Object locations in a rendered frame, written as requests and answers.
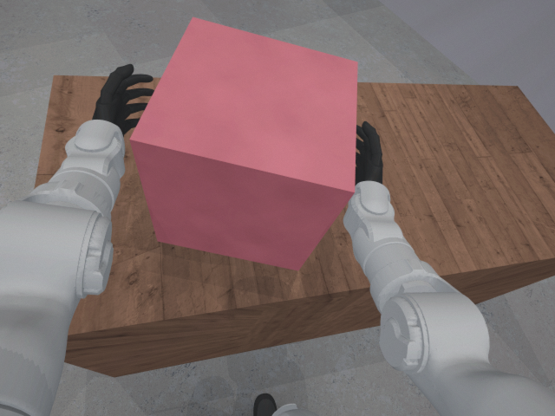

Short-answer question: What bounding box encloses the robot left hand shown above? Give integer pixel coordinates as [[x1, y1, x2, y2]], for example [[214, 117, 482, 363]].
[[92, 64, 154, 138]]

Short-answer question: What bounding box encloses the pedestal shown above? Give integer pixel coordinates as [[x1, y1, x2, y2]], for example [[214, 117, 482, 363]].
[[34, 75, 555, 377]]

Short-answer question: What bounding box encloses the carton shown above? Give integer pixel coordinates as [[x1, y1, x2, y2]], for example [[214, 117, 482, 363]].
[[129, 17, 358, 271]]

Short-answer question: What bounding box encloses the robot right hand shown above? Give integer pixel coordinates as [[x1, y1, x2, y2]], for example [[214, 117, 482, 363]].
[[355, 121, 383, 186]]

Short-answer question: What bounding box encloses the robot left upper arm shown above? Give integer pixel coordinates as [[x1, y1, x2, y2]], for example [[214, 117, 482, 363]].
[[0, 200, 114, 416]]

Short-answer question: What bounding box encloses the right robot forearm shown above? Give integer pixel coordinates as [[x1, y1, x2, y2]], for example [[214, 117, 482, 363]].
[[343, 181, 490, 353]]

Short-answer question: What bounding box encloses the right robot foot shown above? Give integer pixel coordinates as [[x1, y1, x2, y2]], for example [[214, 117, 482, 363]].
[[253, 393, 277, 416]]

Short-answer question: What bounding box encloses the left robot forearm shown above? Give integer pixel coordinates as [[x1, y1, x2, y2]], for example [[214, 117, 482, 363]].
[[0, 120, 125, 221]]

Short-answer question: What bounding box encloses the robot right upper arm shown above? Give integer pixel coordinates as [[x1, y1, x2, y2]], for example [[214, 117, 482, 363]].
[[379, 292, 555, 416]]

